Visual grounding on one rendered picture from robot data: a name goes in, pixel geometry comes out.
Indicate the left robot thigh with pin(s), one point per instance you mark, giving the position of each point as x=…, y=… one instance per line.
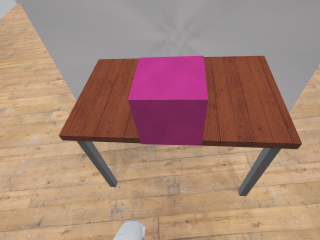
x=131, y=230

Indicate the table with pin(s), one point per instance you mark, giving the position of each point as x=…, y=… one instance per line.
x=245, y=109

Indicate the carton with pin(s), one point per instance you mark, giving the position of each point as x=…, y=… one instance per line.
x=168, y=100

